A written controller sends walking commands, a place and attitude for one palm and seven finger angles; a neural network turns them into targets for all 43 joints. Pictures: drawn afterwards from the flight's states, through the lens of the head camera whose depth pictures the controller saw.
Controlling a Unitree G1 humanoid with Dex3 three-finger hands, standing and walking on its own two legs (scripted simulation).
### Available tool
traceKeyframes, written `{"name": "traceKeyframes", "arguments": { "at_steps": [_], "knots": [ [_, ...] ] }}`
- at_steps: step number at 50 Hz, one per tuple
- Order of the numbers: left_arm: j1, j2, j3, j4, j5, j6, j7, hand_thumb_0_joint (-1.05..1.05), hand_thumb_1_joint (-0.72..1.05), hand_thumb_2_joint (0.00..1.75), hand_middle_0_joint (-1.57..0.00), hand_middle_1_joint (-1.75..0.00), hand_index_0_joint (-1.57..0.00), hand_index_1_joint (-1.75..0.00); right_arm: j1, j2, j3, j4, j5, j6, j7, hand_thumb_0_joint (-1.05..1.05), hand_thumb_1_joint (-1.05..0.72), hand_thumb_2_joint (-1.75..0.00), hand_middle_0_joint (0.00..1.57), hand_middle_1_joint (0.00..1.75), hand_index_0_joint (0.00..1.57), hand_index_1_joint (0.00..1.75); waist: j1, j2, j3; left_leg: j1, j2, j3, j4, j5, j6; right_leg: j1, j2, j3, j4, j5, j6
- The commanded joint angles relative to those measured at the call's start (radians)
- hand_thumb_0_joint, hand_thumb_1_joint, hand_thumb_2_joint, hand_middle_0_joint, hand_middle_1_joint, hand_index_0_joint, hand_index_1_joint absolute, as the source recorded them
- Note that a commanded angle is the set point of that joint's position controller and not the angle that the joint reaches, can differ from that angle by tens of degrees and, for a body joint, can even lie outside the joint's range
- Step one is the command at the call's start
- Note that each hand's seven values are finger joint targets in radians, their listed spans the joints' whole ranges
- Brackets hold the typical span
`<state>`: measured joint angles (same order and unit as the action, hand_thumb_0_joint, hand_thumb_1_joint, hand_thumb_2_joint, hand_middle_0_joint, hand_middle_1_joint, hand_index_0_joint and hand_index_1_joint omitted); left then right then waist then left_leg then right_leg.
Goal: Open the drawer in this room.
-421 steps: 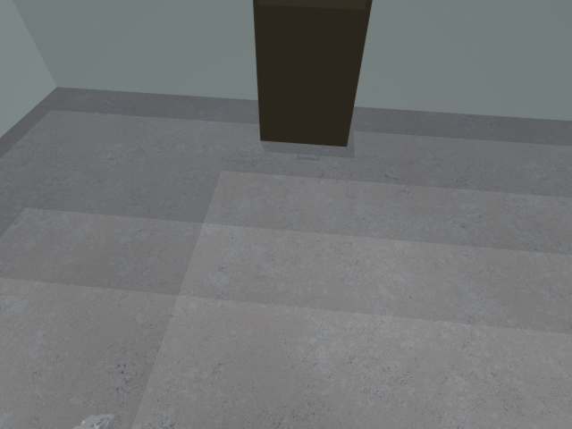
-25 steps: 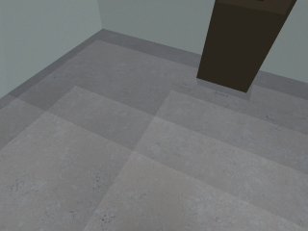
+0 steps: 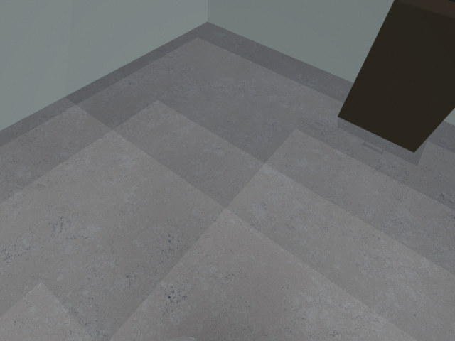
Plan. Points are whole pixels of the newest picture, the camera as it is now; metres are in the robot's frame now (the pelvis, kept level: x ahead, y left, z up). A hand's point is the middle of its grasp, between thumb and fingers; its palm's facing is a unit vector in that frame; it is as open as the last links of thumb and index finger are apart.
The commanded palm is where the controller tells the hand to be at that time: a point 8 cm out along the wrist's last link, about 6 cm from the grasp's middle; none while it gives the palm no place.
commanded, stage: stand and wait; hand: left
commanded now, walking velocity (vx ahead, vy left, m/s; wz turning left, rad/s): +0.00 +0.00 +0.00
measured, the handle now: out of the picture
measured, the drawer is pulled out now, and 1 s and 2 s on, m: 0.00 0.00 0.00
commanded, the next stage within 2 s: turn or walk to find it in 0.50 s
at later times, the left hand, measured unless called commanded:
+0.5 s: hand out of the picture +0.01 +0.14 -0.16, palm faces +0.04 -0.97 -0.23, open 7.4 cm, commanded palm none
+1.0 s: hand out of the picture +0.04 +0.15 -0.17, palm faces -0.05 -0.97 -0.22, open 7.4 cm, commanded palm none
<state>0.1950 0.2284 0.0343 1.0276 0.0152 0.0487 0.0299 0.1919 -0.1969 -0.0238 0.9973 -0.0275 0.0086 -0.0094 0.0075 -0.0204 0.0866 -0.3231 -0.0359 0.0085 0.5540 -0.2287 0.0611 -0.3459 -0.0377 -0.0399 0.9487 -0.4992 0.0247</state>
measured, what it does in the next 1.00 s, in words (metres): steps on the spot: right foot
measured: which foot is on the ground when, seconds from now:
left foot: down 0.00-1.00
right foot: up 0.00-0.20, down 0.22-1.00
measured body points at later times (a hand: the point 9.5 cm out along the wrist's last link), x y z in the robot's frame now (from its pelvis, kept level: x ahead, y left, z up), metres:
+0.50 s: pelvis +0.00 -0.05 +0.01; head +0.01 -0.05 +0.46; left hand +0.01 +0.19 -0.14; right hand +0.03 -0.30 -0.15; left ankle +0.04 +0.08 -0.73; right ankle -0.02 -0.16 -0.73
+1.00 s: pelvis -0.01 -0.04 +0.00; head +0.03 -0.04 +0.45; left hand +0.05 +0.21 -0.16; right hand +0.02 -0.29 -0.15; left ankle +0.04 +0.08 -0.73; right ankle -0.02 -0.16 -0.73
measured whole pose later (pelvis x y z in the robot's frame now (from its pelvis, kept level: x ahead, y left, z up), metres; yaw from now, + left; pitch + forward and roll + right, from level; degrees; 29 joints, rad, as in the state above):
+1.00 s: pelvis -0.01 -0.04 +0.00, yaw -6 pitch -1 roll +0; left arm 0.22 0.21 0.05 1.04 0.01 0.05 0.00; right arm 0.19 -0.19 -0.04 1.04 -0.02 0.01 -0.03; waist 0.01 -0.01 0.08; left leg -0.30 0.05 0.07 0.56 -0.24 -0.01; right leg -0.25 0.03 0.07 0.58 -0.31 0.00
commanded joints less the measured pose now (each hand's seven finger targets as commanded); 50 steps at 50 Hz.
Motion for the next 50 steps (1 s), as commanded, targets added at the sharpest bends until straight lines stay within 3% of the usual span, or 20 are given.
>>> {"name": "traceKeyframes", "arguments": {
  "at_steps": [1,5,7,8,9,10,11,13,18,22,25,28,30,32,34,36,42,45,48,50],
  "knots": [
    [0.041,0.051,0.001,-0.034,0.006,-0.029,-0.008,0.0,0.9,0.9,-0.2,-0.3,-0.2,-0.3,0.042,-0.174,-0.034,-0.02,0.01,-0.017,-0.025,0.0,-0.9,-0.9,0.2,0.3,0.2,0.3,-0.017,0.117,-0.148,0.189,0.264,-0.289,-0.289,0.141,0.116,-0.057,-0.025,0.044,-0.045,0.023,0.014],
    [0.065,0.034,-0.01,-0.013,0.003,-0.034,-0.006,0.0,0.9,0.9,-0.2,-0.3,-0.2,-0.3,0.043,-0.181,-0.041,0.005,0.011,-0.016,-0.022,0.0,-0.9,-0.9,0.2,0.3,0.2,0.3,-0.02,0.129,-0.14,0.182,0.25,-0.269,-0.288,0.124,0.108,0.039,-0.012,0.024,-0.27,0.043,0.014],
    [0.117,0.046,-0.009,0.017,0.003,-0.04,-0.003,0.0,0.9,0.9,-0.2,-0.3,-0.2,-0.3,0.019,-0.191,-0.045,0.014,0.016,-0.017,-0.019,0.0,-0.9,-0.9,0.2,0.3,0.2,0.3,0.002,0.132,-0.129,0.144,0.221,-0.234,-0.27,0.068,0.076,0.125,-0.006,0.005,-0.419,0.151,0.014],
    [0.139,0.062,-0.008,0.03,0.004,-0.048,-0.001,0.0,0.9,0.9,-0.2,-0.3,-0.2,-0.3,0.008,-0.187,-0.045,0.019,0.022,-0.019,-0.018,0.0,-0.9,-0.9,0.2,0.3,0.2,0.3,0.013,0.106,-0.124,0.108,0.197,-0.214,-0.242,0.045,0.05,0.191,-0.013,0.007,-0.541,0.246,0.014],
    [0.137,0.096,-0.005,0.038,0.006,-0.058,0.003,0.0,0.9,0.9,-0.2,-0.3,-0.2,-0.3,0.015,-0.163,-0.042,0.025,0.028,-0.021,-0.013,0.0,-0.9,-0.9,0.2,0.3,0.2,0.3,0.009,0.057,-0.104,0.049,0.154,-0.176,-0.199,0.025,0.008,0.25,-0.05,0.063,-0.619,0.293,0.005],
    [0.11,0.122,-0.005,0.036,0.005,-0.067,0.004,0.0,0.9,0.9,-0.2,-0.3,-0.2,-0.3,0.015,-0.129,-0.033,0.023,0.031,-0.021,-0.01,0.0,-0.9,-0.9,0.2,0.3,0.2,0.3,-0.009,-0.006,-0.07,0.034,0.111,-0.128,-0.171,-0.015,-0.032,0.211,-0.127,0.153,-0.658,0.246,-0.027],
    [0.08,0.144,-0.005,0.03,0.002,-0.068,0.002,0.0,0.9,0.9,-0.2,-0.3,-0.2,-0.3,0.019,-0.118,-0.027,0.024,0.028,-0.022,-0.005,0.0,-0.9,-0.9,0.2,0.3,0.2,0.3,-0.025,-0.009,-0.058,0.079,0.081,-0.102,-0.174,-0.022,-0.05,0.135,-0.164,0.179,-0.672,0.209,-0.053],
    [0.042,0.143,-0.006,0.034,0.001,-0.069,-0.004,0.0,0.9,0.9,-0.2,-0.3,-0.2,-0.3,0.009,-0.124,-0.024,0.042,0.019,-0.011,-0.006,0.0,-0.9,-0.9,0.2,0.3,0.2,0.3,-0.03,-0.138,-0.003,0.14,0.077,-0.07,-0.137,0.001,-0.063,0.006,-0.145,0.182,-0.707,0.1,-0.058],
    [0.064,0.122,-0.01,0.047,-0.006,-0.071,-0.002,0.0,0.9,0.9,-0.2,-0.3,-0.2,-0.3,0.04,-0.138,-0.013,0.08,0.019,-0.025,-0.011,0.0,-0.9,-0.9,0.2,0.3,0.2,0.3,-0.019,-0.044,-0.019,0.151,0.112,-0.095,-0.178,0.136,-0.052,0.089,-0.091,0.132,-0.672,0.22,-0.042],
    [0.076,0.127,-0.006,0.054,-0.008,-0.074,-0.002,0.0,0.9,0.9,-0.2,-0.3,-0.2,-0.3,0.031,-0.149,-0.009,0.091,0.02,-0.03,-0.015,0.0,-0.9,-0.9,0.2,0.3,0.2,0.3,-0.009,0.0,-0.035,0.154,0.123,-0.095,-0.183,0.169,-0.052,0.138,-0.088,0.118,-0.666,0.291,-0.044],
    [0.068,0.141,-0.002,0.051,-0.008,-0.076,-0.002,0.0,0.9,0.9,-0.2,-0.3,-0.2,-0.3,0.029,-0.159,-0.01,0.094,0.019,-0.03,-0.016,0.0,-0.9,-0.9,0.2,0.3,0.2,0.3,-0.007,0.001,-0.043,0.153,0.126,-0.092,-0.18,0.179,-0.055,0.16,-0.09,0.115,-0.672,0.315,-0.048],
    [0.08,0.101,-0.007,0.05,-0.012,-0.06,0.003,0.0,0.9,0.9,-0.2,-0.3,-0.2,-0.3,0.049,-0.108,0.002,0.099,0.017,-0.018,-0.014,0.0,-0.9,-0.9,0.2,0.3,0.2,0.3,-0.004,0.018,-0.041,0.112,0.12,-0.084,-0.155,0.197,-0.067,0.181,-0.103,0.093,-0.643,0.332,-0.041],
    [0.075,0.109,0.003,0.035,-0.011,-0.051,0.006,0.0,0.9,0.9,-0.2,-0.3,-0.2,-0.3,0.058,-0.107,-0.002,0.087,0.015,-0.009,-0.013,0.0,-0.9,-0.9,0.2,0.3,0.2,0.3,-0.002,0.005,-0.041,0.067,0.114,-0.078,-0.115,0.198,-0.072,0.2,-0.119,0.087,-0.622,0.344,-0.046],
    [0.066,0.11,-0.005,0.041,-0.011,-0.059,0.002,0.0,0.9,0.9,-0.2,-0.3,-0.2,-0.3,0.061,-0.117,0.001,0.093,0.015,-0.014,-0.017,0.0,-0.9,-0.9,0.2,0.3,0.2,0.3,-0.007,-0.011,-0.052,0.124,0.12,-0.087,-0.142,0.176,-0.069,0.163,-0.106,0.103,-0.645,0.307,-0.052],
    [0.046,0.14,0.0,0.039,-0.008,-0.067,-0.003,0.0,0.9,0.9,-0.2,-0.3,-0.2,-0.3,0.043,-0.169,-0.01,0.096,0.017,-0.026,-0.02,0.0,-0.9,-0.9,0.2,0.3,0.2,0.3,-0.007,0.026,-0.051,0.168,0.137,-0.097,-0.159,0.186,-0.058,0.148,-0.082,0.113,-0.659,0.315,-0.054],
    [0.056,0.098,-0.004,0.041,-0.01,-0.053,-0.002,0.0,0.9,0.9,-0.2,-0.3,-0.2,-0.3,0.062,-0.117,-0.003,0.104,0.017,-0.02,-0.024,0.0,-0.9,-0.9,0.2,0.3,0.2,0.3,-0.009,0.026,-0.033,0.152,0.143,-0.073,-0.142,0.187,-0.065,0.147,-0.078,0.12,-0.639,0.369,-0.048],
    [0.034,0.127,0.029,-0.002,-0.003,-0.026,-0.013,0.0,0.9,0.9,-0.2,-0.3,-0.2,-0.3,0.056,-0.137,-0.031,0.056,0.013,-0.004,-0.031,0.0,-0.9,-0.9,0.2,0.3,0.2,0.3,-0.016,-0.009,-0.028,0.1,0.157,-0.025,-0.074,0.075,-0.068,0.088,-0.075,0.19,-0.578,0.357,-0.069],
    [0.026,0.124,0.04,-0.032,-0.001,-0.02,-0.018,0.0,0.9,0.9,-0.2,-0.3,-0.2,-0.3,0.048,-0.151,-0.044,0.023,0.011,-0.005,-0.033,0.0,-0.9,-0.9,0.2,0.3,0.2,0.3,-0.018,0.029,-0.049,0.108,0.191,-0.045,-0.084,0.054,-0.052,0.049,-0.044,0.189,-0.514,0.359,-0.064],
    [0.035,0.096,0.044,-0.06,0.001,-0.016,-0.025,0.0,0.9,0.9,-0.2,-0.3,-0.2,-0.3,0.037,-0.191,-0.06,-0.007,0.01,-0.009,-0.035,0.0,-0.9,-0.9,0.2,0.3,0.2,0.3,-0.013,0.142,-0.079,0.135,0.29,-0.149,-0.176,0.024,0.008,-0.007,0.028,0.114,-0.351,0.308,-0.034],
    [0.036,0.075,0.045,-0.075,0.004,-0.011,-0.03,0.0,0.9,0.9,-0.2,-0.3,-0.2,-0.3,0.031,-0.213,-0.072,-0.026,0.011,-0.014,-0.036,0.0,-0.9,-0.9,0.2,0.3,0.2,0.3,-0.013,0.246,-0.111,0.136,0.404,-0.222,-0.248,0.103,0.095,-0.04,0.048,0.04,-0.112,0.053,-0.013]
  ]
}}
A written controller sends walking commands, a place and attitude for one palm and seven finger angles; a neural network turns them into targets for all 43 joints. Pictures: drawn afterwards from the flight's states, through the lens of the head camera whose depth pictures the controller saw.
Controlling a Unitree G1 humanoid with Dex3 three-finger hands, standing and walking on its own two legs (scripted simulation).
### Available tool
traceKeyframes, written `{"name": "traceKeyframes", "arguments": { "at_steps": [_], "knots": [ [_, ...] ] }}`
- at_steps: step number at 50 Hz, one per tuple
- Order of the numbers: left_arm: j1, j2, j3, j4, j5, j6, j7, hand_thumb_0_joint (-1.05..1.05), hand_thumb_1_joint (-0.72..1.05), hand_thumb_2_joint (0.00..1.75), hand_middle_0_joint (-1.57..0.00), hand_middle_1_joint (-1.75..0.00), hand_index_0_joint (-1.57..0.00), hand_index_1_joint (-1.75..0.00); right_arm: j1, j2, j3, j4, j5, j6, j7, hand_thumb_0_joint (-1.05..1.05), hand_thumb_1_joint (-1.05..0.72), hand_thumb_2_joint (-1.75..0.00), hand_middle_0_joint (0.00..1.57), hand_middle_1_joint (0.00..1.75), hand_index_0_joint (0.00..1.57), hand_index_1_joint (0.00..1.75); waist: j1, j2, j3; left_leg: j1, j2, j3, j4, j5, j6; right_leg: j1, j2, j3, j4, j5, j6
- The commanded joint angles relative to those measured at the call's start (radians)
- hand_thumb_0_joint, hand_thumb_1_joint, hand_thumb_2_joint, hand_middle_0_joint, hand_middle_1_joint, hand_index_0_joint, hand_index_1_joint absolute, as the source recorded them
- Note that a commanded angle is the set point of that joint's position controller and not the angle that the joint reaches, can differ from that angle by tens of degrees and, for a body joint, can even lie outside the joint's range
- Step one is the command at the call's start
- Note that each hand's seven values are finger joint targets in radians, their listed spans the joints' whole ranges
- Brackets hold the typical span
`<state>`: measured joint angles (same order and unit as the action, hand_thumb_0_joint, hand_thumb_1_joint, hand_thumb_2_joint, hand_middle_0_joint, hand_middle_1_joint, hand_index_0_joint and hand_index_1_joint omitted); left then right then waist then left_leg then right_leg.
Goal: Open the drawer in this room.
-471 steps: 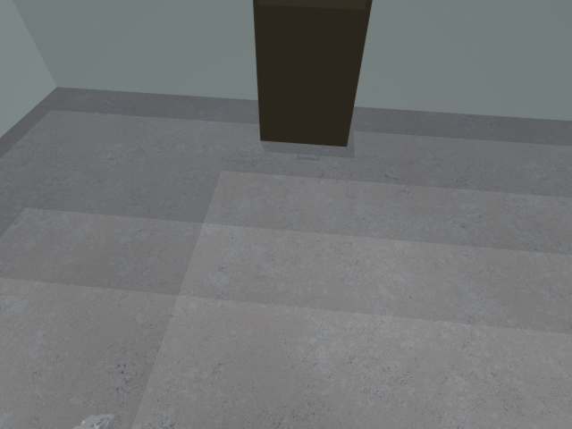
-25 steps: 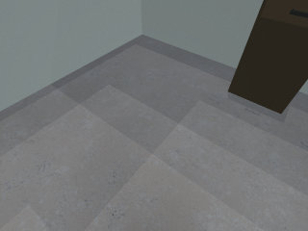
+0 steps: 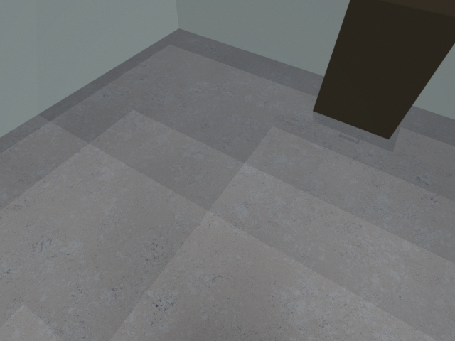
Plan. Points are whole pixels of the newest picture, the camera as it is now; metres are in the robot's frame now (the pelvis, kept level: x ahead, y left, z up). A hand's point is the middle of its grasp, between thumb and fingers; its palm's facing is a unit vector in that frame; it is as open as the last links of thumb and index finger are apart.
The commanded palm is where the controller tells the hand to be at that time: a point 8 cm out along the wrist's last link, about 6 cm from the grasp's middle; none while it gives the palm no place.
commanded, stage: turn or walk to find it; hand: left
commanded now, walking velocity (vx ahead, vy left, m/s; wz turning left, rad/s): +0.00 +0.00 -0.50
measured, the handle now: out of the picture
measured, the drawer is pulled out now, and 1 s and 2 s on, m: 0.00 0.00 0.00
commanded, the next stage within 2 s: stand and wait in 0.40 s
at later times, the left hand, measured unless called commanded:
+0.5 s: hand out of the picture +0.05 +0.18 -0.17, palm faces +0.05 -0.98 -0.20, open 7.4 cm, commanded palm none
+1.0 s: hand out of the picture -0.04 +0.20 -0.17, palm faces -0.02 -0.98 -0.20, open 7.4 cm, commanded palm none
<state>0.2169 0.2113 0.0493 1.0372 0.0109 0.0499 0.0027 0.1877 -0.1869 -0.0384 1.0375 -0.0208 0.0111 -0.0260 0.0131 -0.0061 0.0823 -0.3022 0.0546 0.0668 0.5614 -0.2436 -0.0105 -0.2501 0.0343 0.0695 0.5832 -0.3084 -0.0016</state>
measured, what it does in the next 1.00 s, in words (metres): steps on the spot: left foot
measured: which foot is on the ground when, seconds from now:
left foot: down 0.00-0.14, up 0.16-0.42, down 0.44-1.00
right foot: down 0.00-1.00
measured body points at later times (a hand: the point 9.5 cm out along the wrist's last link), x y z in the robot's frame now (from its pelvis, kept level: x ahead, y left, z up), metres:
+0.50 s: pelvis -0.01 -0.01 +0.00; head +0.01 +0.00 +0.45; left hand +0.05 +0.23 -0.16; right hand +0.03 -0.27 -0.14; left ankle -0.02 +0.11 -0.73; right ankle -0.02 -0.11 -0.73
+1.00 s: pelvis -0.03 +0.01 +0.01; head -0.01 +0.02 +0.46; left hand -0.03 +0.25 -0.15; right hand -0.02 -0.22 -0.15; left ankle -0.02 +0.11 -0.73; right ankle -0.02 -0.11 -0.73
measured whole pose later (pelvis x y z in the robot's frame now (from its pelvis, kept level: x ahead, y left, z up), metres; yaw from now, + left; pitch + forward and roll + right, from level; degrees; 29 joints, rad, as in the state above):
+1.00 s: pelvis -0.03 +0.01 +0.01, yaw -5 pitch -1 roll +1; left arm 0.28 0.18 0.03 1.12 0.02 0.04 0.01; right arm 0.22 -0.18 -0.02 1.10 -0.02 0.01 -0.03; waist 0.03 -0.01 0.06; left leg -0.19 0.02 0.15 0.46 -0.25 0.03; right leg -0.24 -0.03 -0.01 0.50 -0.23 0.01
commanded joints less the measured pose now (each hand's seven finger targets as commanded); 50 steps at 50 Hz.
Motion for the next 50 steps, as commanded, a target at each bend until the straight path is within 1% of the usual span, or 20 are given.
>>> {"name": "traceKeyframes", "arguments": {
  "at_steps": [1,3,5,6,7,8,9,12,14,16,20,21,22,23,24,27,30,42,47,50],
  "knots": [
    [0.006,0.086,0.032,-0.098,0.01,-0.008,-0.005,0.0,0.9,0.9,-0.2,-0.3,-0.2,-0.3,0.034,-0.222,-0.058,-0.073,0.001,-0.017,-0.018,0.0,-0.9,-0.9,0.2,0.3,0.2,0.3,-0.025,0.228,-0.112,0.103,0.336,-0.279,-0.263,0.153,0.195,-0.147,-0.041,-0.071,0.327,-0.233,0.014],
    [0.016,0.065,0.034,-0.107,0.01,-0.012,-0.011,0.0,0.9,0.9,-0.2,-0.3,-0.2,-0.3,-0.002,-0.216,-0.058,-0.088,-0.009,-0.016,-0.015,0.0,-0.9,-0.9,0.2,0.3,0.2,0.3,-0.003,0.189,-0.108,0.066,0.316,-0.207,-0.211,0.233,0.184,-0.097,-0.064,-0.082,0.261,-0.219,0.01],
    [0.099,0.064,0.037,-0.089,0.01,-0.019,-0.015,0.0,0.9,0.9,-0.2,-0.3,-0.2,-0.3,-0.041,-0.218,-0.061,-0.104,-0.007,-0.009,-0.012,0.0,-0.9,-0.9,0.2,0.3,0.2,0.3,0.036,0.133,-0.131,0.018,0.262,-0.108,-0.091,0.205,0.125,0.036,-0.055,-0.118,0.05,-0.055,0.015],
    [0.15,0.087,0.038,-0.072,0.015,-0.027,-0.01,0.0,0.9,0.9,-0.2,-0.3,-0.2,-0.3,-0.043,-0.198,-0.056,-0.108,-0.001,-0.003,-0.01,0.0,-0.9,-0.9,0.2,0.3,0.2,0.3,0.054,0.041,-0.128,-0.06,0.194,-0.053,0.029,0.107,0.075,0.13,-0.077,-0.081,-0.128,0.078,0.016],
    [0.149,0.182,0.047,-0.076,0.029,-0.043,0.003,0.0,0.9,0.9,-0.2,-0.3,-0.2,-0.3,-0.023,-0.116,-0.042,-0.126,0.008,0.003,-0.005,0.0,-0.9,-0.9,0.2,0.3,0.2,0.3,0.04,-0.27,-0.099,-0.24,0.039,0.058,0.263,-0.17,-0.015,0.181,-0.303,0.245,-0.304,0.202,-0.046],
    [0.136,0.215,0.037,-0.083,0.015,-0.041,0.01,0.0,0.9,0.9,-0.2,-0.3,-0.2,-0.3,-0.076,-0.111,-0.031,-0.146,0.009,0.012,-0.002,0.0,-0.9,-0.9,0.2,0.3,0.2,0.3,0.051,-0.27,-0.078,-0.224,0.013,-0.032,0.362,-0.325,-0.021,0.047,-0.422,0.331,-0.331,0.279,-0.146],
    [0.09,0.176,0.031,-0.088,0.018,-0.045,0.017,0.0,0.9,0.9,-0.2,-0.3,-0.2,-0.3,-0.07,-0.108,-0.03,-0.132,0.007,0.023,-0.002,0.0,-0.9,-0.9,0.2,0.3,0.2,0.3,0.025,-0.203,-0.064,-0.174,0.022,-0.086,0.405,-0.284,-0.008,-0.022,-0.385,0.291,-0.333,0.187,-0.17],
    [-0.036,0.188,0.019,-0.098,0.018,-0.068,0.015,0.0,0.9,0.9,-0.2,-0.3,-0.2,-0.3,-0.014,-0.156,-0.032,-0.062,0.006,0.009,0.005,0.0,-0.9,-0.9,0.2,0.3,0.2,0.3,-0.021,-0.128,-0.058,-0.1,0.021,-0.087,0.369,-0.198,0.003,0.001,-0.289,0.116,-0.27,0.316,-0.166],
    [-0.043,0.212,0.021,-0.086,0.016,-0.078,0.015,0.0,0.9,0.9,-0.2,-0.3,-0.2,-0.3,-0.016,-0.166,-0.028,-0.046,0.012,0.0,0.007,0.0,-0.9,-0.9,0.2,0.3,0.2,0.3,-0.012,-0.134,-0.074,-0.066,0.012,-0.068,0.267,-0.203,0.004,0.066,-0.282,0.055,-0.25,0.408,-0.167],
    [0.003,0.189,0.015,-0.057,0.013,-0.073,0.019,0.0,0.9,0.9,-0.2,-0.3,-0.2,-0.3,-0.015,-0.123,-0.012,-0.036,0.013,-0.001,0.006,0.0,-0.9,-0.9,0.2,0.3,0.2,0.3,0.004,-0.122,-0.086,-0.047,0.003,-0.049,0.167,-0.178,-0.005,0.119,-0.294,0.042,-0.23,0.475,-0.167],
    [0.027,0.16,0.007,-0.027,0.003,-0.06,0.03,0.0,0.9,0.9,-0.2,-0.3,-0.2,-0.3,0.023,-0.093,0.004,-0.009,0.011,0.0,0.007,0.0,-0.9,-0.9,0.2,0.3,0.2,0.3,0.001,-0.104,-0.094,0.037,0.01,-0.04,-0.041,-0.037,-0.012,0.139,-0.295,-0.014,-0.169,0.51,-0.109],
    [0.022,0.15,0.004,-0.025,-0.001,-0.058,0.03,0.0,0.9,0.9,-0.2,-0.3,-0.2,-0.3,0.042,-0.106,0.005,0.0,0.01,-0.006,0.008,0.0,-0.9,-0.9,0.2,0.3,0.2,0.3,-0.005,-0.063,-0.114,0.116,0.038,-0.073,-0.115,0.12,0.001,0.096,-0.27,-0.039,-0.141,0.466,-0.072],
    [0.029,0.126,-0.001,-0.027,-0.003,-0.055,0.027,0.0,0.9,0.9,-0.2,-0.3,-0.2,-0.3,0.04,-0.134,0.003,0.004,0.007,-0.013,0.007,0.0,-0.9,-0.9,0.2,0.3,0.2,0.3,0.002,0.039,-0.125,0.178,0.102,-0.142,-0.132,0.301,0.024,0.04,-0.212,-0.085,-0.117,0.364,-0.028],
    [0.031,0.105,-0.009,-0.028,-0.002,-0.051,0.027,0.0,0.9,0.9,-0.2,-0.3,-0.2,-0.3,0.032,-0.154,0.004,0.005,0.004,-0.016,0.005,0.0,-0.9,-0.9,0.2,0.3,0.2,0.3,0.011,0.081,-0.141,0.17,0.153,-0.177,-0.133,0.369,0.049,0.051,-0.174,-0.113,-0.126,0.261,0.001],
    [0.01,0.093,-0.015,-0.017,-0.004,-0.049,0.029,0.0,0.9,0.9,-0.2,-0.3,-0.2,-0.3,0.014,-0.156,0.003,0.013,0.007,-0.019,0.002,0.0,-0.9,-0.9,0.2,0.3,0.2,0.3,0.01,0.168,-0.136,0.126,0.157,-0.208,-0.167,0.375,0.067,0.091,-0.152,-0.136,-0.124,0.198,0.021],
    [0.01,0.126,-0.021,0.028,-0.001,-0.06,0.022,0.0,0.9,0.9,-0.2,-0.3,-0.2,-0.3,-0.014,-0.172,0.007,0.025,0.011,-0.031,-0.003,0.0,-0.9,-0.9,0.2,0.3,0.2,0.3,0.018,0.117,-0.105,0.112,0.113,-0.151,-0.215,0.238,0.044,0.149,-0.157,-0.099,-0.221,0.197,0.006],
    [0.012,0.095,-0.026,0.05,-0.002,-0.052,0.019,0.0,0.9,0.9,-0.2,-0.3,-0.2,-0.3,0.033,-0.121,0.012,0.043,0.011,-0.025,-0.011,0.0,-0.9,-0.9,0.2,0.3,0.2,0.3,-0.008,0.062,-0.046,0.14,0.097,-0.094,-0.206,0.18,0.021,0.09,-0.163,-0.061,-0.24,0.261,-0.004],
    [0.084,0.064,-0.031,0.083,0.004,-0.05,0.02,0.0,0.9,0.9,-0.2,-0.3,-0.2,-0.3,0.059,-0.113,0.011,0.053,0.014,-0.032,-0.014,0.0,-0.9,-0.9,0.2,0.3,0.2,0.3,-0.008,0.011,-0.022,0.149,0.101,-0.079,-0.254,0.082,0.034,0.041,-0.154,-0.046,-0.251,0.193,0.006],
    [0.067,0.071,-0.004,0.041,0.01,-0.023,0.01,0.0,0.9,0.9,-0.2,-0.3,-0.2,-0.3,0.043,-0.154,-0.017,0.023,0.009,-0.013,-0.019,0.0,-0.9,-0.9,0.2,0.3,0.2,0.3,-0.006,0.084,0.002,0.099,0.174,-0.119,-0.282,-0.075,0.069,-0.053,-0.105,-0.062,-0.112,0.113,0.006],
    [0.076,0.059,0.013,0.007,0.018,-0.003,0.001,0.0,0.9,0.9,-0.2,-0.3,-0.2,-0.3,0.021,-0.187,-0.039,-0.012,0.005,-0.011,-0.022,0.0,-0.9,-0.9,0.2,0.3,0.2,0.3,-0.001,0.172,-0.006,0.051,0.282,-0.179,-0.336,-0.114,0.148,-0.113,-0.075,-0.104,0.171,-0.047,0.014]
  ]
}}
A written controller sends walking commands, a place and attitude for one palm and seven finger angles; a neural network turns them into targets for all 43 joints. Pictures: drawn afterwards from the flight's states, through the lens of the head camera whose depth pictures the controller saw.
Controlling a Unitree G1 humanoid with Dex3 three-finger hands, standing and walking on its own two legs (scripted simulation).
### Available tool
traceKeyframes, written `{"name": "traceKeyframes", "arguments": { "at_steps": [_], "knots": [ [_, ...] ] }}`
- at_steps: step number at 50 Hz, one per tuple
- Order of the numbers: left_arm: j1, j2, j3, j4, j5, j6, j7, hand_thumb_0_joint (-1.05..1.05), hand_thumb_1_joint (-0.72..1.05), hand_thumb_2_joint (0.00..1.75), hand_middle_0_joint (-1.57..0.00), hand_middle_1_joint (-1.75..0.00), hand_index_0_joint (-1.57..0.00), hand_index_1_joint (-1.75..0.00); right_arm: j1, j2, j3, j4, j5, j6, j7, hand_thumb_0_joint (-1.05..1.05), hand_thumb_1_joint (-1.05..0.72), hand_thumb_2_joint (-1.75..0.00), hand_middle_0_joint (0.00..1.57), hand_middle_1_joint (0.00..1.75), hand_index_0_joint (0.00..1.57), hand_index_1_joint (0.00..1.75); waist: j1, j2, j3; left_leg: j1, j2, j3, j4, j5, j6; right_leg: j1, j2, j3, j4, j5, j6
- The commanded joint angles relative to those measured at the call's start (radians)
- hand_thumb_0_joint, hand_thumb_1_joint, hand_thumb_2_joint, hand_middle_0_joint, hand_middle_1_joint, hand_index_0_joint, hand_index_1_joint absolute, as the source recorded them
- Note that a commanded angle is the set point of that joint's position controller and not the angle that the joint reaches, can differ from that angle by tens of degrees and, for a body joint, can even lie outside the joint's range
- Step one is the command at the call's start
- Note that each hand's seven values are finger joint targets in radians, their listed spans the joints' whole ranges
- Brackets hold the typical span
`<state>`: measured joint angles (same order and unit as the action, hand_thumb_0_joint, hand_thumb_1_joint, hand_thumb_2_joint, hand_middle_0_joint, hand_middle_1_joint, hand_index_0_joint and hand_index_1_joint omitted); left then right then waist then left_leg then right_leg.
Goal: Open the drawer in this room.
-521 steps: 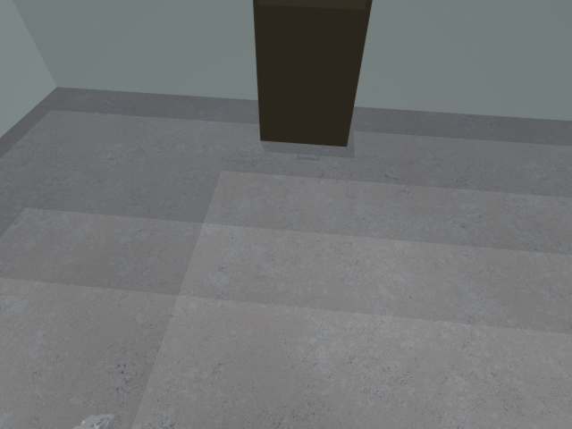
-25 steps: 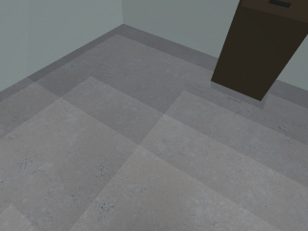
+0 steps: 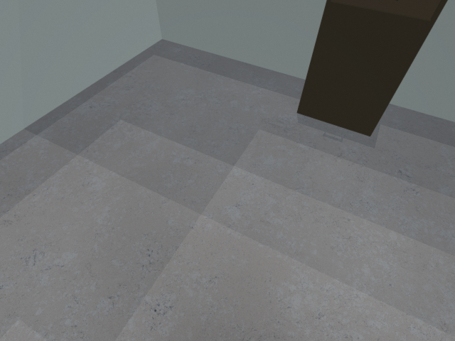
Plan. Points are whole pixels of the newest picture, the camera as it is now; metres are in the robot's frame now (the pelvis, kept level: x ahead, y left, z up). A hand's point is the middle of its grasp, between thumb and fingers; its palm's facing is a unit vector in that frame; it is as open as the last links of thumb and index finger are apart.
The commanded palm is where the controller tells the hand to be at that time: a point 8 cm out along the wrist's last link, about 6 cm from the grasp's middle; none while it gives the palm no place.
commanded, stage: turn or walk to find it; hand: left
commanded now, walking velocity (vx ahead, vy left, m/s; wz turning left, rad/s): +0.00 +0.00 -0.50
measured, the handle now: out of the picture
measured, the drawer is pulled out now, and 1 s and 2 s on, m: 0.00 0.00 0.00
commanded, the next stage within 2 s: stand and wait in 0.30 s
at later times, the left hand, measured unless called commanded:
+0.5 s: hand out of the picture +0.07 +0.15 -0.18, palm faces +0.02 -0.98 -0.19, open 7.4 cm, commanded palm none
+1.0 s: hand out of the picture -0.04 +0.19 -0.17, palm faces +0.01 -0.98 -0.20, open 7.4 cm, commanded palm none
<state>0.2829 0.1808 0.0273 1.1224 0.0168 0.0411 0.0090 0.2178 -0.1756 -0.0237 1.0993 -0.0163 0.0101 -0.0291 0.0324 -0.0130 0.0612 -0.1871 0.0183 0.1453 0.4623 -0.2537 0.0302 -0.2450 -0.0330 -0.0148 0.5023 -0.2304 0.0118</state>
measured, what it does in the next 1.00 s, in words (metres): steps on the spot: left foot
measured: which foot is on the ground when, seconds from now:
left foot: down 0.00-0.16, up 0.18-0.46, down 0.48-1.00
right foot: down 0.00-1.00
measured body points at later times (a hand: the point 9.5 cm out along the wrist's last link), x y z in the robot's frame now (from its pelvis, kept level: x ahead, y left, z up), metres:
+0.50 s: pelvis +0.00 -0.03 -0.01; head +0.01 -0.03 +0.44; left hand +0.07 +0.20 -0.16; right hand +0.03 -0.29 -0.16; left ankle -0.02 +0.11 -0.74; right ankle -0.01 -0.12 -0.74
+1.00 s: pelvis -0.02 +0.01 +0.00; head +0.00 +0.01 +0.45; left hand -0.04 +0.24 -0.16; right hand +0.01 -0.23 -0.15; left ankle -0.02 +0.11 -0.74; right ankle -0.01 -0.12 -0.74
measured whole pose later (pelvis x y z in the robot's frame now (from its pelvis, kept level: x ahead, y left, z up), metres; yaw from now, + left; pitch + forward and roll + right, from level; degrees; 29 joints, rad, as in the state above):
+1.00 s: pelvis -0.02 +0.01 +0.00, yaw -3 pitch -1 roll +0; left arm 0.29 0.19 0.02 1.15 0.01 0.03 0.02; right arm 0.20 -0.18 -0.01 1.10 -0.02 0.00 -0.03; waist 0.04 0.00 0.06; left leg -0.17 0.03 0.10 0.44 -0.25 0.02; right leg -0.19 -0.04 -0.08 0.42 -0.20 0.01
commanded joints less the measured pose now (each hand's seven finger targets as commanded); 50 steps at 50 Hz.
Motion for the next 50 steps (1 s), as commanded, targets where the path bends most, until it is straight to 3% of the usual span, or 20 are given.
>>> {"name": "traceKeyframes", "arguments": {
  "at_steps": [1,3,5,6,7,8,9,10,11,12,14,15,18,22,24,27,36,42,46,50],
  "knots": [
    [0.006,0.084,0.04,-0.093,0.014,0.009,-0.006,0.0,0.9,0.9,-0.2,-0.3,-0.2,-0.3,-0.011,-0.199,-0.056,-0.085,0.0,-0.011,-0.018,0.0,-0.9,-0.9,0.2,0.3,0.2,0.3,-0.024,0.182,0.008,-0.07,0.349,-0.265,-0.238,-0.06,0.138,-0.142,-0.014,-0.013,0.35,-0.202,0.001],
    [0.005,0.059,0.043,-0.117,0.016,0.003,-0.007,0.0,0.9,0.9,-0.2,-0.3,-0.2,-0.3,-0.026,-0.197,-0.061,-0.095,-0.008,-0.013,-0.015,0.0,-0.9,-0.9,0.2,0.3,0.2,0.3,-0.015,0.14,-0.011,-0.048,0.358,-0.222,-0.179,0.087,0.153,-0.148,-0.027,-0.006,0.351,-0.246,0.0],
    [0.043,0.047,0.043,-0.119,0.013,-0.006,-0.01,0.0,0.9,0.9,-0.2,-0.3,-0.2,-0.3,-0.033,-0.201,-0.066,-0.102,-0.009,-0.012,-0.013,0.0,-0.9,-0.9,0.2,0.3,0.2,0.3,0.002,0.105,-0.046,-0.05,0.339,-0.158,-0.082,0.188,0.122,-0.063,-0.023,-0.032,0.222,-0.175,0.003],
    [0.087,0.046,0.041,-0.106,0.014,-0.015,-0.007,0.0,0.9,0.9,-0.2,-0.3,-0.2,-0.3,-0.031,-0.197,-0.063,-0.099,-0.008,-0.01,-0.012,0.0,-0.9,-0.9,0.2,0.3,0.2,0.3,0.016,0.079,-0.066,-0.069,0.298,-0.119,-0.003,0.196,0.09,0.015,-0.017,-0.044,0.085,-0.07,0.006],
    [0.112,0.077,0.04,-0.096,0.019,-0.028,-0.001,0.0,0.9,0.9,-0.2,-0.3,-0.2,-0.3,-0.008,-0.168,-0.059,-0.096,-0.001,-0.008,-0.009,0.0,-0.9,-0.9,0.2,0.3,0.2,0.3,0.017,-0.034,-0.079,-0.111,0.221,-0.067,0.126,0.135,0.035,0.09,-0.054,0.016,-0.091,0.094,-0.003],
    [0.106,0.171,0.049,-0.098,0.026,-0.045,0.013,0.0,0.9,0.9,-0.2,-0.3,-0.2,-0.3,0.017,-0.087,-0.044,-0.115,0.011,-0.005,-0.004,0.0,-0.9,-0.9,0.2,0.3,0.2,0.3,-0.004,-0.299,-0.078,-0.285,0.082,0.027,0.309,-0.171,-0.042,0.166,-0.283,0.32,-0.195,0.271,-0.07],
    [0.118,0.178,0.034,-0.098,0.007,-0.045,0.016,0.0,0.9,0.9,-0.2,-0.3,-0.2,-0.3,-0.035,-0.082,-0.033,-0.13,0.01,0.01,0.0,0.0,-0.9,-0.9,0.2,0.3,0.2,0.3,0.022,-0.224,-0.057,-0.234,0.062,-0.078,0.39,-0.315,-0.046,0.031,-0.355,0.334,-0.233,0.286,-0.156],
    [0.072,0.167,0.033,-0.098,0.011,-0.055,0.021,0.0,0.9,0.9,-0.2,-0.3,-0.2,-0.3,-0.036,-0.078,-0.029,-0.119,0.005,0.016,-0.002,0.0,-0.9,-0.9,0.2,0.3,0.2,0.3,-0.001,-0.204,-0.062,-0.236,0.064,-0.134,0.415,-0.281,-0.037,0.031,-0.306,0.312,-0.228,0.275,-0.158],
    [0.009,0.193,0.034,-0.103,0.011,-0.066,0.021,0.0,0.9,0.9,-0.2,-0.3,-0.2,-0.3,-0.026,-0.124,-0.033,-0.101,0.007,0.009,-0.002,0.0,-0.9,-0.9,0.2,0.3,0.2,0.3,-0.017,-0.198,-0.054,-0.23,0.069,-0.153,0.421,-0.249,-0.03,0.046,-0.287,0.274,-0.214,0.287,-0.165],
    [-0.042,0.202,0.031,-0.109,0.009,-0.074,0.017,0.0,0.9,0.9,-0.2,-0.3,-0.2,-0.3,-0.023,-0.156,-0.039,-0.081,0.007,0.002,0.0,0.0,-0.9,-0.9,0.2,0.3,0.2,0.3,-0.03,-0.148,-0.053,-0.208,0.069,-0.163,0.413,-0.22,-0.028,0.062,-0.258,0.207,-0.191,0.342,-0.172],
    [-0.065,0.189,0.027,-0.105,0.005,-0.076,0.017,0.0,0.9,0.9,-0.2,-0.3,-0.2,-0.3,-0.01,-0.136,-0.031,-0.058,0.01,-0.001,0.004,0.0,-0.9,-0.9,0.2,0.3,0.2,0.3,-0.03,-0.116,-0.078,-0.184,0.061,-0.148,0.387,-0.198,-0.035,0.103,-0.246,0.13,-0.163,0.432,-0.169],
    [-0.046,0.171,0.021,-0.098,0.004,-0.072,0.017,0.0,0.9,0.9,-0.2,-0.3,-0.2,-0.3,-0.013,-0.105,-0.025,-0.051,0.01,0.004,0.005,0.0,-0.9,-0.9,0.2,0.3,0.2,0.3,-0.02,-0.1,-0.071,-0.177,0.054,-0.139,0.388,-0.192,-0.041,0.103,-0.249,0.113,-0.166,0.441,-0.165],
    [-0.04,0.188,0.02,-0.082,0.006,-0.069,0.018,0.0,0.9,0.9,-0.2,-0.3,-0.2,-0.3,-0.022,-0.107,-0.018,-0.046,0.009,0.003,0.003,0.0,-0.9,-0.9,0.2,0.3,0.2,0.3,-0.01,-0.088,-0.057,-0.148,0.057,-0.127,0.272,-0.184,-0.048,0.118,-0.243,0.108,-0.166,0.454,-0.169],
    [-0.061,0.162,0.016,-0.066,-0.005,-0.063,0.023,0.0,0.9,0.9,-0.2,-0.3,-0.2,-0.3,0.03,-0.087,-0.004,-0.021,0.006,-0.005,0.002,0.0,-0.9,-0.9,0.2,0.3,0.2,0.3,-0.028,-0.085,-0.065,-0.037,0.067,-0.114,0.032,-0.003,-0.053,0.113,-0.21,0.052,-0.132,0.395,-0.108],
    [-0.06,0.144,0.016,-0.073,-0.009,-0.052,0.021,0.0,0.9,0.9,-0.2,-0.3,-0.2,-0.3,0.032,-0.126,-0.009,-0.02,0.005,-0.009,0.005,0.0,-0.9,-0.9,0.2,0.3,0.2,0.3,-0.022,0.024,-0.078,0.039,0.135,-0.187,-0.015,0.264,-0.029,0.053,-0.152,-0.018,-0.093,0.265,-0.037],
    [-0.071,0.128,0.014,-0.074,-0.01,-0.043,0.022,0.0,0.9,0.9,-0.2,-0.3,-0.2,-0.3,0.0,-0.133,-0.006,-0.028,0.001,-0.013,0.003,0.0,-0.9,-0.9,0.2,0.3,0.2,0.3,-0.009,0.133,-0.072,-0.05,0.156,-0.227,-0.049,0.327,-0.008,0.13,-0.107,-0.059,-0.071,0.2,-0.004],
    [-0.034,0.111,-0.006,-0.023,-0.007,-0.051,0.017,0.0,0.9,0.9,-0.2,-0.3,-0.2,-0.3,0.013,-0.12,0.001,-0.023,0.005,-0.019,0.0,0.0,-0.9,-0.9,0.2,0.3,0.2,0.3,-0.022,0.021,-0.012,-0.033,0.12,-0.19,-0.115,0.142,-0.022,0.107,-0.115,-0.031,-0.176,0.091,-0.008],
    [-0.019,0.138,-0.005,-0.004,-0.004,-0.06,0.013,0.0,0.9,0.9,-0.2,-0.3,-0.2,-0.3,0.011,-0.164,-0.004,-0.018,0.009,-0.035,-0.003,0.0,-0.9,-0.9,0.2,0.3,0.2,0.3,-0.025,0.015,-0.022,0.018,0.124,-0.182,-0.152,0.131,-0.01,0.104,-0.109,-0.008,-0.204,0.1,-0.013],
    [0.001,0.104,0.0,-0.008,-0.003,-0.033,0.012,0.0,0.9,0.9,-0.2,-0.3,-0.2,-0.3,0.029,-0.132,-0.005,-0.017,0.007,-0.018,-0.012,0.0,-0.9,-0.9,0.2,0.3,0.2,0.3,-0.029,0.03,0.012,0.002,0.142,-0.156,-0.134,0.064,-0.009,0.038,-0.092,0.014,-0.165,0.089,-0.01],
    [-0.005,0.111,0.021,-0.044,0.004,-0.015,0.001,0.0,0.9,0.9,-0.2,-0.3,-0.2,-0.3,0.011,-0.17,-0.029,-0.052,0.004,-0.009,-0.016,0.0,-0.9,-0.9,0.2,0.3,0.2,0.3,-0.026,0.076,0.008,-0.029,0.201,-0.191,-0.157,-0.048,0.021,-0.03,-0.052,0.009,-0.053,0.046,-0.008]
  ]
}}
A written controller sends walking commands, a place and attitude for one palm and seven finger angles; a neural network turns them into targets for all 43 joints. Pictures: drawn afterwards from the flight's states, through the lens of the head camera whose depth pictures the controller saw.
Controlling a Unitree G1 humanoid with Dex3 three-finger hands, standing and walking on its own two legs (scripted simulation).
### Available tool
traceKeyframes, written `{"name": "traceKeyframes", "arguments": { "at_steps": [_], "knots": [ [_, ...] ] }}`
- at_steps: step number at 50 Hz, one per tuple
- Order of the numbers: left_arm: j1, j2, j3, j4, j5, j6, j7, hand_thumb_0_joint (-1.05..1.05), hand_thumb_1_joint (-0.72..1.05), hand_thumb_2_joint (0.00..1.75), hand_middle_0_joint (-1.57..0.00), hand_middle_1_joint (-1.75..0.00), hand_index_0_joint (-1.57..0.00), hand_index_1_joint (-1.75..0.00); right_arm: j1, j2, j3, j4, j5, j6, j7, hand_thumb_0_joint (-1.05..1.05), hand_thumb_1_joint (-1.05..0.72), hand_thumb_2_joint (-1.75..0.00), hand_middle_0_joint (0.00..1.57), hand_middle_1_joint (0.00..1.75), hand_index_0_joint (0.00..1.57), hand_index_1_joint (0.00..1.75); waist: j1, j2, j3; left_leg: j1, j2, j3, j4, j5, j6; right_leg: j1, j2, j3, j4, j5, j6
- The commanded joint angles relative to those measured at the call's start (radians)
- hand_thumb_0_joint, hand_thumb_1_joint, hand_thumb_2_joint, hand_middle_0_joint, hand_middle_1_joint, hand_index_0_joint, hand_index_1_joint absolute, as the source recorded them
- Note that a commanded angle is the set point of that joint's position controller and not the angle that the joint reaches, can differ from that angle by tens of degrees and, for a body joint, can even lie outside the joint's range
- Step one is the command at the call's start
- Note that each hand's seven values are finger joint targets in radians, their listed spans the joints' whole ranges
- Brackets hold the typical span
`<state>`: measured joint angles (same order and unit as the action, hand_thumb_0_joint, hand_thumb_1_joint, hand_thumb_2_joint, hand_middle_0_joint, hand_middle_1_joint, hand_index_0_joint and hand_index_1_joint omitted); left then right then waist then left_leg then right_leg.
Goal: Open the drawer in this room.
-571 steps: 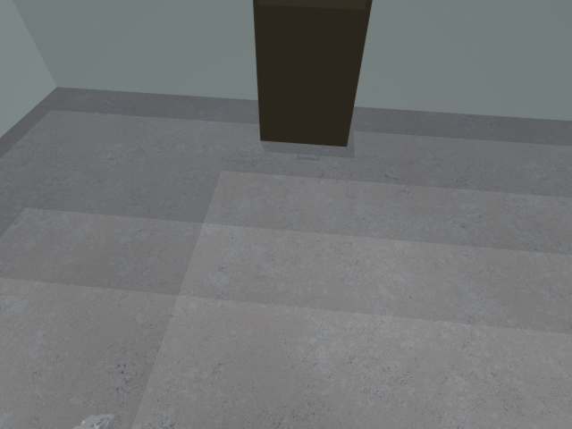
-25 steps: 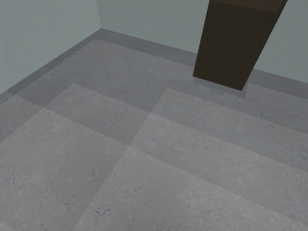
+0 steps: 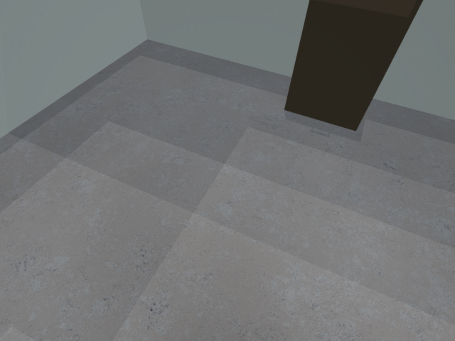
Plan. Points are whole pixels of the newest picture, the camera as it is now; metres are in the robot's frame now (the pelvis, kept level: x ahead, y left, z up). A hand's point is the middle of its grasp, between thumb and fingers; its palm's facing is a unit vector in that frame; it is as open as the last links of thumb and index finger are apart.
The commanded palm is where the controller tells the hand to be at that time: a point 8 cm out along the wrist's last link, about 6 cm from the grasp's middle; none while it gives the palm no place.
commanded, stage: turn or walk to find it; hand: left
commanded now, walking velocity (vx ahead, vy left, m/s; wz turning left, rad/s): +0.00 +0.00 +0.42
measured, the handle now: out of the picture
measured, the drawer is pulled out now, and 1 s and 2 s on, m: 0.00 0.00 0.00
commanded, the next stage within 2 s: stand and wait in 0.40 s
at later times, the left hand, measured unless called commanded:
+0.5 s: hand out of the picture +0.04 +0.19 -0.18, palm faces +0.13 -0.97 -0.21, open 7.4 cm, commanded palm none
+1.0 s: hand out of the picture -0.02 +0.18 -0.17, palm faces +0.14 -0.96 -0.23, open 7.4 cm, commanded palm none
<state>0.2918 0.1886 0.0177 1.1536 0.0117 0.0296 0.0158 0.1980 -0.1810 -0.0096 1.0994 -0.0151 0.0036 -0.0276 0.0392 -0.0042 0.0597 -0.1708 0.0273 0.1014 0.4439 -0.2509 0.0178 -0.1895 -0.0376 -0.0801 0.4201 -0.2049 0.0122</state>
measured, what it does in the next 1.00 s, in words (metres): stands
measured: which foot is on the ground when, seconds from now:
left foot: down 0.00-1.00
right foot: down 0.00-1.00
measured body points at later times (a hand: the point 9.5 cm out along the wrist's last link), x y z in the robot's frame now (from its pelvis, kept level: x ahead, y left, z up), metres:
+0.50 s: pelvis +0.00 +0.00 -0.01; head +0.02 +0.01 +0.44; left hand +0.03 +0.25 -0.17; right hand +0.04 -0.24 -0.16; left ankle -0.01 +0.10 -0.74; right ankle +0.01 -0.13 -0.74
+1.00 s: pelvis +0.01 -0.01 +0.00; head +0.03 -0.01 +0.45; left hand -0.02 +0.23 -0.16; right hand +0.10 -0.25 -0.15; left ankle -0.01 +0.10 -0.74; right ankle +0.00 -0.13 -0.74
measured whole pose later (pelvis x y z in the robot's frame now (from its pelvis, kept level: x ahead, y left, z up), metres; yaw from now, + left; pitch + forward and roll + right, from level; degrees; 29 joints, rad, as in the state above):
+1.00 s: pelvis +0.01 -0.01 +0.00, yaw +6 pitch -1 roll +0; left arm 0.24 0.21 0.00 1.14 0.01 -0.01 0.02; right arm 0.16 -0.22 0.00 1.10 -0.01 -0.01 -0.01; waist 0.03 0.00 0.05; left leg -0.17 0.00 0.01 0.42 -0.22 0.01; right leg -0.14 -0.04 -0.11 0.39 -0.23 0.00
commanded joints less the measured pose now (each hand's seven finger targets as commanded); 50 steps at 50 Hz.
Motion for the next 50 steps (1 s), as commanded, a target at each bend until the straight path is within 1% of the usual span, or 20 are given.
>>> {"name": "traceKeyframes", "arguments": {
  "at_steps": [1,4,6,7,10,15,20,22,24,25,26,27,28,30,32,34,35,42,47,50],
  "knots": [
    [-0.005,0.088,0.027,-0.076,0.012,-0.004,-0.006,0.0,0.9,0.9,-0.2,-0.3,-0.2,-0.3,0.027,-0.165,-0.043,-0.052,0.002,-0.005,-0.017,0.0,-0.9,-0.9,0.2,0.3,0.2,0.3,-0.028,0.085,-0.003,-0.071,0.203,-0.161,-0.155,-0.077,0.046,-0.065,-0.04,0.06,0.046,0.004,-0.003],
    [0.034,0.082,0.012,-0.051,0.012,-0.03,0.002,0.0,0.9,0.9,-0.2,-0.3,-0.2,-0.3,0.028,-0.132,-0.03,-0.043,0.005,-0.023,-0.008,0.0,-0.9,-0.9,0.2,0.3,0.2,0.3,-0.014,0.005,-0.052,-0.091,0.141,-0.135,-0.127,-0.039,0.029,0.03,-0.07,0.094,-0.032,0.052,-0.006],
    [-0.006,0.157,0.018,-0.051,0.007,-0.053,0.003,0.0,0.9,0.9,-0.2,-0.3,-0.2,-0.3,0.021,-0.175,-0.033,-0.032,0.008,-0.036,-0.003,0.0,-0.9,-0.9,0.2,0.3,0.2,0.3,-0.025,-0.04,-0.058,-0.046,0.109,-0.116,-0.115,0.02,0.016,0.029,-0.102,0.114,-0.081,0.051,-0.025],
    [-0.025,0.165,0.02,-0.055,0.006,-0.055,0.004,0.0,0.9,0.9,-0.2,-0.3,-0.2,-0.3,0.024,-0.174,-0.033,-0.028,0.007,-0.037,0.0,0.0,-0.9,-0.9,0.2,0.3,0.2,0.3,-0.03,-0.038,-0.049,-0.039,0.106,-0.116,-0.113,0.049,0.013,0.02,-0.107,0.107,-0.078,0.053,-0.027],
    [-0.021,0.114,0.012,-0.056,0.002,-0.042,0.013,0.0,0.9,0.9,-0.2,-0.3,-0.2,-0.3,0.058,-0.109,-0.019,-0.013,0.005,-0.025,0.006,0.0,-0.9,-0.9,0.2,0.3,0.2,0.3,-0.028,-0.008,-0.023,-0.087,0.105,-0.124,-0.103,0.09,0.006,0.03,-0.114,0.07,-0.049,0.055,-0.014],
    [-0.038,0.133,0.028,-0.092,0.003,-0.024,0.019,0.0,0.9,0.9,-0.2,-0.3,-0.2,-0.3,0.061,-0.112,-0.025,-0.041,-0.001,-0.003,0.013,0.0,-0.9,-0.9,0.2,0.3,0.2,0.3,-0.02,0.012,0.001,-0.195,0.092,-0.152,-0.06,0.06,0.005,0.029,-0.136,0.042,-0.019,-0.023,-0.011],
    [-0.059,0.172,0.051,-0.147,0.005,-0.021,0.021,0.0,0.9,0.9,-0.2,-0.3,-0.2,-0.3,0.076,-0.11,-0.039,-0.087,-0.003,0.009,0.02,0.0,-0.9,-0.9,0.2,0.3,0.2,0.3,-0.026,-0.085,-0.06,-0.218,0.049,-0.112,0.099,0.078,-0.009,0.034,-0.234,0.065,-0.035,0.0,-0.066],
    [-0.073,0.168,0.048,-0.16,0.006,-0.021,0.022,0.0,0.9,0.9,-0.2,-0.3,-0.2,-0.3,0.084,-0.098,-0.04,-0.092,-0.004,0.01,0.019,0.0,-0.9,-0.9,0.2,0.3,0.2,0.3,-0.036,-0.105,-0.076,-0.157,0.044,-0.094,0.148,0.073,-0.016,-0.019,-0.257,0.067,-0.045,0.009,-0.084],
    [-0.107,0.147,0.041,-0.167,0.006,-0.019,0.022,0.0,0.9,0.9,-0.2,-0.3,-0.2,-0.3,0.105,-0.102,-0.039,-0.091,-0.005,0.009,0.019,0.0,-0.9,-0.9,0.2,0.3,0.2,0.3,-0.055,-0.037,-0.07,-0.121,0.069,-0.146,0.093,0.112,-0.006,-0.065,-0.204,0.023,0.0,-0.033,-0.057],
    [-0.118,0.13,0.037,-0.17,0.005,-0.016,0.021,0.0,0.9,0.9,-0.2,-0.3,-0.2,-0.3,0.103,-0.11,-0.036,-0.089,-0.006,0.005,0.02,0.0,-0.9,-0.9,0.2,0.3,0.2,0.3,-0.056,0.05,-0.048,-0.147,0.099,-0.22,0.008,0.136,0.01,-0.063,-0.142,-0.017,0.056,-0.068,-0.023],
    [-0.109,0.104,0.031,-0.168,0.002,-0.016,0.019,0.0,0.9,0.9,-0.2,-0.3,-0.2,-0.3,0.092,-0.134,-0.036,-0.09,-0.008,-0.003,0.017,0.0,-0.9,-0.9,0.2,0.3,0.2,0.3,-0.045,0.135,-0.05,-0.167,0.15,-0.316,-0.083,0.159,0.041,-0.039,-0.079,-0.043,0.124,-0.067,0.009],
    [-0.088,0.087,0.025,-0.161,0.003,-0.016,0.019,0.0,0.9,0.9,-0.2,-0.3,-0.2,-0.3,0.067,-0.162,-0.04,-0.094,-0.005,-0.009,0.01,0.0,-0.9,-0.9,0.2,0.3,0.2,0.3,-0.03,0.189,-0.056,-0.148,0.188,-0.385,-0.135,0.176,0.074,-0.039,-0.048,-0.04,0.157,-0.078,0.021],
    [-0.079,0.085,0.02,-0.151,0.005,-0.016,0.018,0.0,0.9,0.9,-0.2,-0.3,-0.2,-0.3,0.056,-0.169,-0.041,-0.096,-0.002,-0.012,0.004,0.0,-0.9,-0.9,0.2,0.3,0.2,0.3,-0.027,0.189,-0.056,-0.136,0.2,-0.406,-0.151,0.198,0.096,-0.035,-0.038,-0.023,0.169,-0.102,0.02],
    [-0.049,0.082,0.015,-0.128,0.006,-0.02,0.016,0.0,0.9,0.9,-0.2,-0.3,-0.2,-0.3,0.041,-0.166,-0.039,-0.092,0.0,-0.019,-0.002,0.0,-0.9,-0.9,0.2,0.3,0.2,0.3,-0.013,0.152,-0.077,-0.103,0.186,-0.366,-0.128,0.248,0.101,-0.013,-0.045,0.01,0.126,-0.099,0.016],
    [-0.009,0.096,0.008,-0.097,0.007,-0.03,0.016,0.0,0.9,0.9,-0.2,-0.3,-0.2,-0.3,0.022,-0.151,-0.034,-0.086,0.005,-0.024,-0.001,0.0,-0.9,-0.9,0.2,0.3,0.2,0.3,-0.007,0.123,-0.096,-0.088,0.131,-0.288,-0.077,0.264,0.064,0.05,-0.071,0.031,0.013,0.029,0.013],
    [-0.018,0.114,0.01,-0.082,0.005,-0.043,0.016,0.0,0.9,0.9,-0.2,-0.3,-0.2,-0.3,0.037,-0.127,-0.031,-0.077,0.007,-0.021,0.002,0.0,-0.9,-0.9,0.2,0.3,0.2,0.3,-0.028,-0.011,-0.098,-0.088,0.087,-0.206,-0.026,0.232,0.017,0.077,-0.118,0.062,-0.02,0.145,-0.008],
    [-0.03,0.119,0.009,-0.082,0.003,-0.046,0.015,0.0,0.9,0.9,-0.2,-0.3,-0.2,-0.3,0.043,-0.124,-0.028,-0.072,0.007,-0.019,0.004,0.0,-0.9,-0.9,0.2,0.3,0.2,0.3,-0.039,-0.038,-0.101,-0.069,0.076,-0.184,-0.028,0.211,0.005,0.067,-0.135,0.071,-0.03,0.154,-0.016],
    [-0.047,0.156,0.009,-0.057,0.002,-0.054,0.01,0.0,0.9,0.9,-0.2,-0.3,-0.2,-0.3,0.0,-0.17,-0.022,-0.045,0.009,-0.024,0.005,0.0,-0.9,-0.9,0.2,0.3,0.2,0.3,-0.037,-0.031,-0.031,-0.034,0.082,-0.182,-0.084,0.18,0.004,0.039,-0.119,0.066,-0.091,0.076,-0.013],
    [-0.06,0.186,0.014,-0.052,0.001,-0.059,0.005,0.0,0.9,0.9,-0.2,-0.3,-0.2,-0.3,-0.025,-0.205,-0.023,-0.034,0.008,-0.031,0.001,0.0,-0.9,-0.9,0.2,0.3,0.2,0.3,-0.034,-0.009,-0.037,0.006,0.089,-0.174,-0.105,0.168,0.005,0.044,-0.115,0.085,-0.127,0.072,-0.022],
    [-0.037,0.133,0.01,-0.052,0.0,-0.036,0.007,0.0,0.9,0.9,-0.2,-0.3,-0.2,-0.3,0.016,-0.136,-0.012,-0.025,0.005,-0.017,-0.005,0.0,-0.9,-0.9,0.2,0.3,0.2,0.3,-0.04,0.004,-0.039,0.005,0.096,-0.134,-0.066,0.183,-0.008,0.031,-0.11,0.099,-0.089,0.147,-0.018]
  ]
}}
